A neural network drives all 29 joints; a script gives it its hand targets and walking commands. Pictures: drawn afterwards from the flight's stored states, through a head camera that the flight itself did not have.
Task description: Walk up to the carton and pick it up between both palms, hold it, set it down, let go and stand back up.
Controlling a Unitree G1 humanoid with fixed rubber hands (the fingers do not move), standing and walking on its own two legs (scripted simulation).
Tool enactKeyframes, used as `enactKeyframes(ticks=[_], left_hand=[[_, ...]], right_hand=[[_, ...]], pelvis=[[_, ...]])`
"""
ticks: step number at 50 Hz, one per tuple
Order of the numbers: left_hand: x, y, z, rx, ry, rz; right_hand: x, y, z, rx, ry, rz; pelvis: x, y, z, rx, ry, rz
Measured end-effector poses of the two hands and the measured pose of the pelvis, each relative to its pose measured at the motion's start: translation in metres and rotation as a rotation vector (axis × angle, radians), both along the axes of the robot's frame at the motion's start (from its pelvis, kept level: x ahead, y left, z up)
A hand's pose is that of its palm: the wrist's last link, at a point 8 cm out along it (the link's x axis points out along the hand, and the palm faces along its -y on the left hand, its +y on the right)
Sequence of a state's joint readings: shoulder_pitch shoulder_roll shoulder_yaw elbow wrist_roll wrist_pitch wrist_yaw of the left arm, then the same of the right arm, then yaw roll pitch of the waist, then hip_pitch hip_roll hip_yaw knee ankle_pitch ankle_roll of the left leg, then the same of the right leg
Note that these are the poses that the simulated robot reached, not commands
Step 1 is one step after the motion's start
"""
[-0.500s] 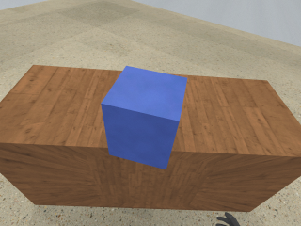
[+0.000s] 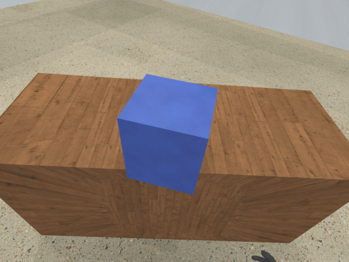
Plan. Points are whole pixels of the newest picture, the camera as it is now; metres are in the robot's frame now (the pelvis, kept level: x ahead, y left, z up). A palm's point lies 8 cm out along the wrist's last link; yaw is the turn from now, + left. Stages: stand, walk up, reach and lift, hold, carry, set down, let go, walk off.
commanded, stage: stand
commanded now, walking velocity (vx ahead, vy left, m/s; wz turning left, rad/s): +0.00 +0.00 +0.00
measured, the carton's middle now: (170, 135) +0.45 +0.02 +0.02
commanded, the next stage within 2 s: none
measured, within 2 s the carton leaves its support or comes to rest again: neither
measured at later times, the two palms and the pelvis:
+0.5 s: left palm out of the picture +0.04 +0.26 -0.12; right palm out of the picture +0.10 -0.24 -0.11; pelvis +0.00 +0.00 +0.00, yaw +0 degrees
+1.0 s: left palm out of the picture +0.05 +0.26 -0.12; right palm out of the picture +0.10 -0.24 -0.11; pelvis +0.00 -0.01 +0.00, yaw +0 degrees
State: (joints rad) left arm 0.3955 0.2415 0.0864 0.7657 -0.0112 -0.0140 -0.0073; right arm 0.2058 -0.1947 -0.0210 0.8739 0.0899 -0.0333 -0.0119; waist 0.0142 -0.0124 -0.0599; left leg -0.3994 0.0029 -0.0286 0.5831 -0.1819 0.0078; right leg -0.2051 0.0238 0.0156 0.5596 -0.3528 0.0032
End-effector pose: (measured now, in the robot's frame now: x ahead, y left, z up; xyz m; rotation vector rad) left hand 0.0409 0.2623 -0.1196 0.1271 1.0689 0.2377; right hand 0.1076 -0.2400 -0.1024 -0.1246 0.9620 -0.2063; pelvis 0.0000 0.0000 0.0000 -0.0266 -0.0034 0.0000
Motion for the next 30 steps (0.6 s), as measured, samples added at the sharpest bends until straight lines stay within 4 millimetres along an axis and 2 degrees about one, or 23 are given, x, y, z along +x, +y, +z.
enactKeyframes(ticks=[30], left_hand=[[-0.0041,-0.0021,0.0005,0.011,0.044,0.002]], right_hand=[[-0.0092,-0.0028,-0.0087,0.014,0.052,-0.006]], pelvis=[[0.0007,-0.004,0.0006,0.005,0.001,0.0]])
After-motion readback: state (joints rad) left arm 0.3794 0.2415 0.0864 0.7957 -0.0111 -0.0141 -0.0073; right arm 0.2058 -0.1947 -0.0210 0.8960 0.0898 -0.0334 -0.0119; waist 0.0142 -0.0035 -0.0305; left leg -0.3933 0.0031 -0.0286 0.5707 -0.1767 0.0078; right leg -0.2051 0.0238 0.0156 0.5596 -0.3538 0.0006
